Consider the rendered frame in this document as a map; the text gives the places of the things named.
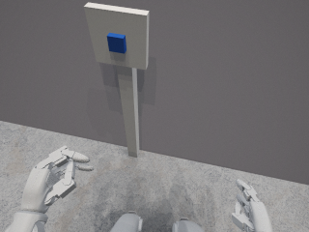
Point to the left robot forearm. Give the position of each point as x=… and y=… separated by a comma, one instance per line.
x=28, y=221

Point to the button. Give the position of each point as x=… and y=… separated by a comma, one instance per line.
x=116, y=43

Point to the robot right thigh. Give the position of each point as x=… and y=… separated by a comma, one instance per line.
x=186, y=226

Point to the robot thigh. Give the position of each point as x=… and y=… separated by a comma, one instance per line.
x=186, y=226
x=128, y=223

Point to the panel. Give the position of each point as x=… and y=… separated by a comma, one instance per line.
x=104, y=19

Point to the robot left hand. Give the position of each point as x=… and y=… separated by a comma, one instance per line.
x=38, y=195

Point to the robot right hand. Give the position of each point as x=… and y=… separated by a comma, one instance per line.
x=255, y=217

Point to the robot left thigh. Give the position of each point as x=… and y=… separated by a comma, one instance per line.
x=128, y=223

